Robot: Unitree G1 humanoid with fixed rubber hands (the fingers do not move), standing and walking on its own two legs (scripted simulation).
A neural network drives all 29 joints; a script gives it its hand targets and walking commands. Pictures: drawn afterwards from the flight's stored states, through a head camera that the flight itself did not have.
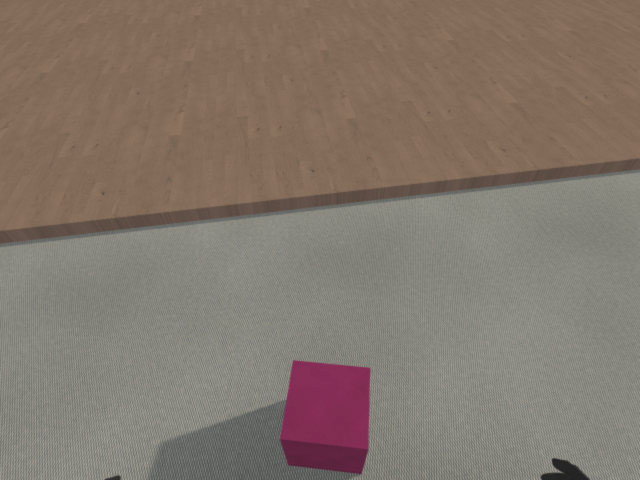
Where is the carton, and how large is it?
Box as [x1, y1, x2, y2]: [280, 360, 369, 473]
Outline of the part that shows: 293,360 280,437 288,464 361,473 367,451 368,441 369,368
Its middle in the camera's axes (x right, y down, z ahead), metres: +0.02 +0.50 +1.07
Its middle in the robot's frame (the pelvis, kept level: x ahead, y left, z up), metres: +0.42 +0.00 -0.66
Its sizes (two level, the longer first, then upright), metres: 0.210 0.200 0.250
